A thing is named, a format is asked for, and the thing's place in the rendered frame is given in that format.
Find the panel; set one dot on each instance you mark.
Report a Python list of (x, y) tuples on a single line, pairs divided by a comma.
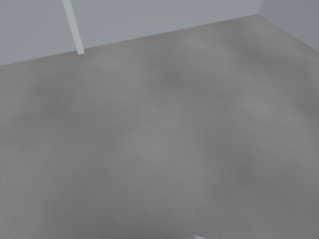
[(73, 26)]

